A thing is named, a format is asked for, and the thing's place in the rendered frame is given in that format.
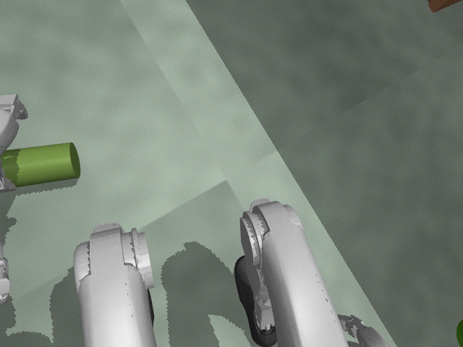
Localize right robot foot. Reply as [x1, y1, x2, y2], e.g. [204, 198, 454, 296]
[234, 256, 277, 347]

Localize left robot hand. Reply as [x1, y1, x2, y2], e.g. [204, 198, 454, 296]
[0, 94, 28, 192]

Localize right robot hand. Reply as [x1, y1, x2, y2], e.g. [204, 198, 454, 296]
[338, 314, 390, 347]

